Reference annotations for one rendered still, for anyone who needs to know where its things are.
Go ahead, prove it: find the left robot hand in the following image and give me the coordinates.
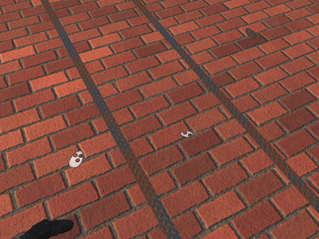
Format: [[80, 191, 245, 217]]
[[18, 219, 74, 239]]

